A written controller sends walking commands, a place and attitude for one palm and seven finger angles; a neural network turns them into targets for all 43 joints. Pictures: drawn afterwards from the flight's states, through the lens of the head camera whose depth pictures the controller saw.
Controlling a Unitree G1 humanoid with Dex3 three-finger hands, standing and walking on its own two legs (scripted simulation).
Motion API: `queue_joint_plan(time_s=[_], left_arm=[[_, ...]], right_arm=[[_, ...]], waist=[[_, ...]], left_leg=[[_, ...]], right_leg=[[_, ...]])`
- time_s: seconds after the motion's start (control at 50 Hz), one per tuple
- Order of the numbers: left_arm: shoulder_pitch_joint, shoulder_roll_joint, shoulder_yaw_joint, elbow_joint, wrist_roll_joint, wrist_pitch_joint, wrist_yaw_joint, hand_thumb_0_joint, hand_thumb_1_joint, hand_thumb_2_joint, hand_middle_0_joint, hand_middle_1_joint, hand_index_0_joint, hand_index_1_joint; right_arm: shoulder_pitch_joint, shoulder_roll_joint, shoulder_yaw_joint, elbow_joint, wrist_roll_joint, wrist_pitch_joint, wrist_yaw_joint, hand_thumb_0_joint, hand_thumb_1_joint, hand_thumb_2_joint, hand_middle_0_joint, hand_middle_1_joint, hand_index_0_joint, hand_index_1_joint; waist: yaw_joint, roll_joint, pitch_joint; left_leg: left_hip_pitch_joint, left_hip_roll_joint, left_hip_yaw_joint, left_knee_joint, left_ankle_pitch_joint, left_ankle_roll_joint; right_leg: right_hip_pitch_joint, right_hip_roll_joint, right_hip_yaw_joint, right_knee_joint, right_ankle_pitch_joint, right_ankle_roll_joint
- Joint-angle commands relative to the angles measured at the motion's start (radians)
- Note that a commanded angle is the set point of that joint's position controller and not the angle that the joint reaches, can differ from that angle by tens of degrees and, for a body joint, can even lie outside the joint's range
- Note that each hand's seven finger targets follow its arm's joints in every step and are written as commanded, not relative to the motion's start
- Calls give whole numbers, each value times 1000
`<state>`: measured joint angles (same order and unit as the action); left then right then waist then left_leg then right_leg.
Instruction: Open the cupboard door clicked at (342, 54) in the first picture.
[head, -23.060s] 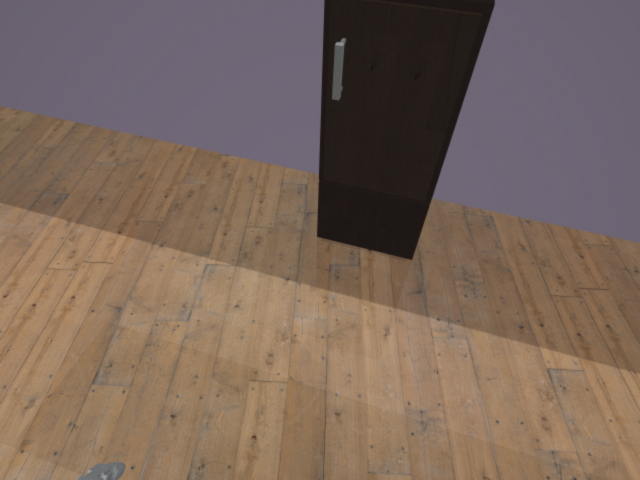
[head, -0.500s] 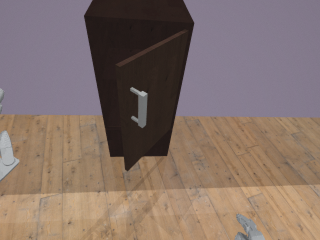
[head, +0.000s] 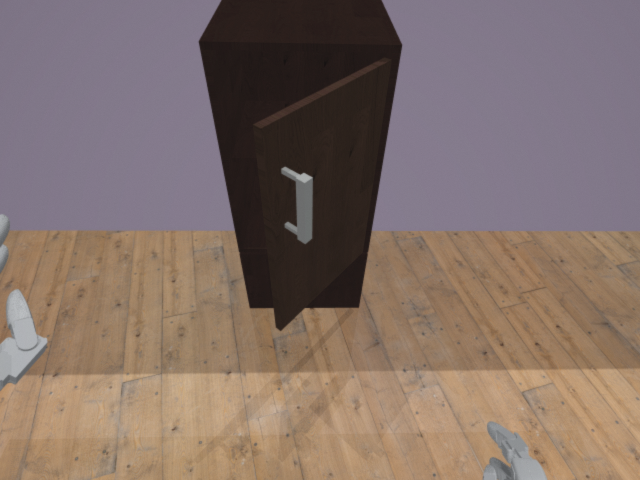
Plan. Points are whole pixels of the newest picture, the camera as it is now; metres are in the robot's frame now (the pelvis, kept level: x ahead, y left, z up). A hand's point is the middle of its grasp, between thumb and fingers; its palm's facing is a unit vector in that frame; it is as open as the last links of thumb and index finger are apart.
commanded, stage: stop stepping back and stand still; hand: left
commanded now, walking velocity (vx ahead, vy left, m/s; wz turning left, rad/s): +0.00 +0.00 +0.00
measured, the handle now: (296, 205) +0.58 +0.08 +0.00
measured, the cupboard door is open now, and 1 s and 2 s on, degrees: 49 49 49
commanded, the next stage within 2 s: let the arm hang, fingers relaxed in 0.50 s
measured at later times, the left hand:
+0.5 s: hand (18, 356) +0.19 +0.28 +0.16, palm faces +0.41 -0.79 -0.46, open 7.4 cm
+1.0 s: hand out of the picture -0.05 +0.18 -0.18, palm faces +0.05 -0.98 -0.17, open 7.0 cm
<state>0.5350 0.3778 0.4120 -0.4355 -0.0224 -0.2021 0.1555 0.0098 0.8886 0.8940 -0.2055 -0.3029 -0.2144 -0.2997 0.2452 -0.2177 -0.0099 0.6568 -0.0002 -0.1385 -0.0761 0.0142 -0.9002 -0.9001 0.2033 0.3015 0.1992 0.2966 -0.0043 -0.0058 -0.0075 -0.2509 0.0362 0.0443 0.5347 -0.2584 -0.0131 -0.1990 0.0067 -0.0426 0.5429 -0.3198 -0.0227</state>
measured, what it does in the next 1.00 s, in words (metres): stands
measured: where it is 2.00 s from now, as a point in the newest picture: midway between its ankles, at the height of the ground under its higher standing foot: outside the picture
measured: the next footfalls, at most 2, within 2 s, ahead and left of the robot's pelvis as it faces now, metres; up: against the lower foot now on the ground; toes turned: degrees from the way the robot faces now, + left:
none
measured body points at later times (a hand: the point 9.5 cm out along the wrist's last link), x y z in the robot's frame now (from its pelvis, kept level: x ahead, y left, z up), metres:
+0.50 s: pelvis -0.01 +0.02 +0.01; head +0.01 +0.03 +0.46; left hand +0.16 +0.32 +0.18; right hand +0.15 -0.21 -0.07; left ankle +0.02 +0.13 -0.73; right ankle -0.02 -0.10 -0.73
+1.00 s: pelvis -0.03 +0.01 +0.00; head +0.00 +0.03 +0.45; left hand -0.05 +0.24 -0.16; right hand -0.01 -0.24 -0.14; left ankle +0.02 +0.13 -0.73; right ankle -0.02 -0.10 -0.73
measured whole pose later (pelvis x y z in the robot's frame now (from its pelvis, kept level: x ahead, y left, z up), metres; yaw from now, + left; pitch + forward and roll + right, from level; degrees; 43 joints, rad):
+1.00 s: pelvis -0.03 +0.01 +0.00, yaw +2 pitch -1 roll -1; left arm 0.29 0.18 0.01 1.06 0.02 0.03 0.01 0.00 0.98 0.89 -0.20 -0.30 -0.21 -0.30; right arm 0.26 -0.20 0.01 1.05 -0.03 0.03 -0.01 0.01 -0.90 -0.90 0.20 0.30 0.20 0.30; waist 0.00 -0.02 0.08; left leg -0.30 0.02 0.00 0.49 -0.18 0.00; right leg -0.21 0.00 -0.08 0.47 -0.24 -0.02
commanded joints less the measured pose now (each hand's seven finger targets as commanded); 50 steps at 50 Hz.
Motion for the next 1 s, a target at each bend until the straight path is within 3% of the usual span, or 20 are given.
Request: queue_joint_plan(time_s=[0.0, 0.06, 0.38, 0.56, 0.58, 0.6, 0.62, 0.66, 0.7, 0.72, 0.8, 0.9, 0.98], left_arm=[[-50, 190, 113, -221, -8, -63, 16, 0, 900, 900, -200, -300, -200, -300], [-27, 188, 115, -214, -14, -59, 15, 0, 900, 900, -200, -300, -200, -300], [-8, 186, 105, -241, -22, -39, 13, 0, 900, 900, -200, -300, -200, -300], [14, 192, 112, -229, -22, -47, 18, 0, 900, 900, -200, -300, -200, -300], [-83, 16, -316, 567, 62, 98, -129, 0, 900, 900, -200, -300, -200, -300], [-87, 11, -286, 611, 52, 171, -149, 0, 900, 900, -200, -300, -200, -300], [-113, -6, -305, 639, 56, 179, -153, 0, 900, 900, -200, -300, -200, -300], [-169, 19, -313, 741, 59, 182, -157, 0, 900, 900, -200, -300, -200, -300], [-238, 46, -321, 876, 58, 181, -156, 0, 900, 900, -200, -300, -200, -300], [-263, 42, -332, 947, 55, 186, -152, 0, 900, 900, -200, -300, -200, -300], [-301, 2, -373, 1196, 44, 207, -140, 0, 900, 900, -200, -300, -200, -300], [-257, -43, -372, 1396, 36, 200, -135, 0, 900, 900, -200, -300, -200, -300], [-232, -68, -379, 1483, 31, 199, -134, 0, 900, 900, -200, -300, -200, -300]], right_arm=[[-99, -112, -31, -161, 5, -56, 1, 0, -900, -900, 200, 300, 200, 300], [-105, -103, -26, -168, 4, -49, 7, 0, -900, -900, 200, 300, 200, 300], [-125, -103, -23, -191, 5, -28, -3, 0, -900, -900, 200, 300, 200, 300], [-124, -108, -29, -190, 5, -30, -9, 0, -900, -900, 200, 300, 200, 300], [-176, -301, -74, 68, 6, -62, 87, 0, -900, -900, 200, 300, 200, 300], [-100, -250, -74, 76, 7, 11, 88, 0, -900, -900, 200, 300, 200, 300], [-77, -235, -67, 78, -6, 29, 83, 0, -900, -900, 200, 300, 200, 300], [-94, -243, -49, 80, -15, 60, 79, 0, -900, -900, 200, 300, 200, 300], [-101, -250, -44, 117, -21, 79, 80, 0, -900, -900, 200, 300, 200, 300], [-99, -230, -37, 134, -23, 93, 81, 0, -900, -900, 200, 300, 200, 300], [-93, -153, -5, 220, -33, 135, 77, 0, -900, -900, 200, 300, 200, 300], [-36, -96, -2, 316, -29, 146, 59, 0, -900, -900, 200, 300, 200, 300], [28, -70, -6, 374, -25, 155, 51, 0, -900, -900, 200, 300, 200, 300]], waist=[[1, 49, -56], [1, 69, -70], [8, 95, -84], [7, 90, -58], [-35, 108, 26], [-17, 108, -56], [-11, 42, -89], [1, -73, -86], [1, -183, -82], [-4, -164, -67], [-3, 33, -1], [-1, 144, -6], [-9, 102, 28]], left_leg=[[8, 61, -78, -99, 192, 49], [25, 44, -57, -89, 197, 34], [37, 35, -61, -178, 174, 18], [14, 29, -71, -213, 73, 15], [-113, 72, -131, -60, 239, 37], [-35, 87, -100, -66, 288, 31], [-34, 102, -127, -60, 300, 49], [-84, 103, -169, -86, 237, 75], [-57, 75, -156, -65, 212, 69], [-41, 63, -146, -64, 203, 61], [-33, 46, -126, -133, 106, 42], [-12, 38, -115, -148, 35, 33], [1, 40, -112, -147, -1, 33]], right_leg=[[28, -42, 83, -92, 250, 17], [31, -53, 103, -121, 280, 12], [70, -25, 48, -182, 232, 35], [58, -21, 42, -218, 160, 34], [-61, -97, 1, -58, 243, 2], [-72, -101, 48, -76, 190, -4], [-67, -80, 33, -53, 137, -8], [-17, -71, 35, -45, 112, -13], [-22, -100, 65, -78, 130, -26], [-44, -115, 79, -89, 119, -33], [-48, -112, 93, -137, 41, -20], [-20, -115, 101, -196, 14, -30], [-47, -117, 91, -236, -26, -34]])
